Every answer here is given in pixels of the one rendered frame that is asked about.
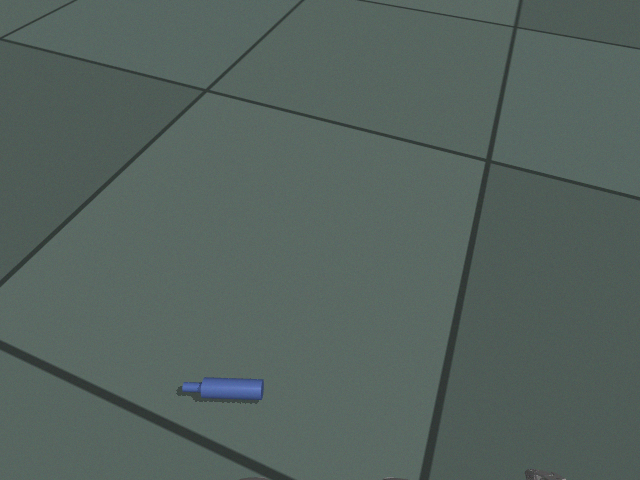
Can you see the bottle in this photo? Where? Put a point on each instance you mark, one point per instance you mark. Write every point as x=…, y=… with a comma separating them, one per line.
x=227, y=388

